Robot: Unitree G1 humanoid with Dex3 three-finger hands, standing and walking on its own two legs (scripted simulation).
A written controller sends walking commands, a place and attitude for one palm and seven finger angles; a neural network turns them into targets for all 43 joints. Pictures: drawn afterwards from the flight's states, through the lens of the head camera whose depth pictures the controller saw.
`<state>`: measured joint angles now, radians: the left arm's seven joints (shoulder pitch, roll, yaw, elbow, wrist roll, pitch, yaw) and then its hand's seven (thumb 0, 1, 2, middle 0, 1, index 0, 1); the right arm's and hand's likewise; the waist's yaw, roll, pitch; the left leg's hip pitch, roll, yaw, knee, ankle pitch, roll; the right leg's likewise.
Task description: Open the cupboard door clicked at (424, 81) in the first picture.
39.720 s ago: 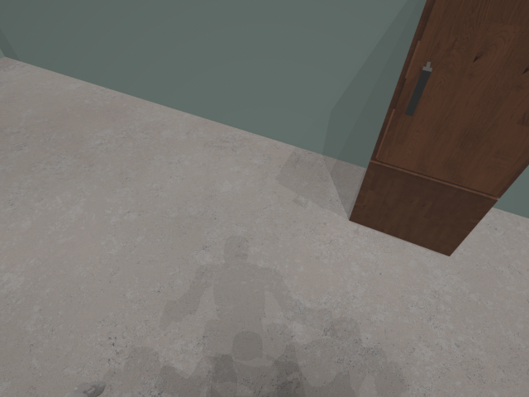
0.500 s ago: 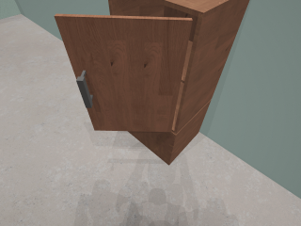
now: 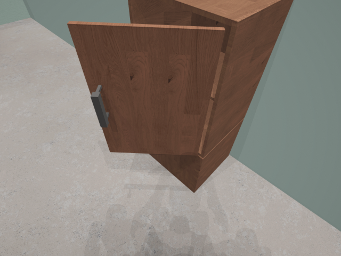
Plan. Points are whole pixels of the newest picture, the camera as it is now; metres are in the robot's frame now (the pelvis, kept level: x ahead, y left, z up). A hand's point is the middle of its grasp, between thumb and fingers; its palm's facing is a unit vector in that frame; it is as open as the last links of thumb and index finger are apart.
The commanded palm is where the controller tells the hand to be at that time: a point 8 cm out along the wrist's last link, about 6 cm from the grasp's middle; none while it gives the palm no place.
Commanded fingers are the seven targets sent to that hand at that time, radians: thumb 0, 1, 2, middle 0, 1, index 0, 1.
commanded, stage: shuffle to correct the standing spot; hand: left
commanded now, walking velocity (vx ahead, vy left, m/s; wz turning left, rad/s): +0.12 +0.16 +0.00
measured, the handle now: (102, 106) +0.58 +0.29 -0.02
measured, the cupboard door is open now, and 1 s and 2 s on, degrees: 42 42 42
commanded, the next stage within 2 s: come to a stop and stand still in 0.16 s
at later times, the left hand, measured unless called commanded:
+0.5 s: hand out of the picture +0.08 +0.23 -0.18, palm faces +0.04 -0.98 -0.22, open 7.4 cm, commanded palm none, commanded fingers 0.00 0.90 0.90 -0.20 -0.30 -0.20 -0.30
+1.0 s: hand out of the picture +0.10 +0.18 -0.17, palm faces +0.03 -0.98 -0.22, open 7.4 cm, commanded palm none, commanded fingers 0.00 0.90 0.90 -0.20 -0.30 -0.20 -0.30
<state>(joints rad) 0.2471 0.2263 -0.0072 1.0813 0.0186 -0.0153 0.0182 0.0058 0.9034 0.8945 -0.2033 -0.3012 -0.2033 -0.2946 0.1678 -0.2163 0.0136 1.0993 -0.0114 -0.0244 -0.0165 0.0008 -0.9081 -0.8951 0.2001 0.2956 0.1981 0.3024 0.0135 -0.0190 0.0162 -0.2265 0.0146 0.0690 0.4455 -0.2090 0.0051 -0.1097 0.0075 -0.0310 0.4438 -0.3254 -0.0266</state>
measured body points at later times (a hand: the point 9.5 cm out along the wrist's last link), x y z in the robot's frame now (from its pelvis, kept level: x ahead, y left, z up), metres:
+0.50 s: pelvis +0.05 +0.04 +0.00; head +0.09 +0.05 +0.45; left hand +0.08 +0.28 -0.16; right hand +0.05 -0.17 -0.16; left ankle +0.03 +0.12 -0.74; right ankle +0.05 -0.08 -0.71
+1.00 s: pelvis +0.06 +0.00 +0.00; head +0.06 -0.01 +0.45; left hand +0.10 +0.23 -0.15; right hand +0.09 -0.24 -0.15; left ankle +0.03 +0.12 -0.74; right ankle +0.07 -0.09 -0.74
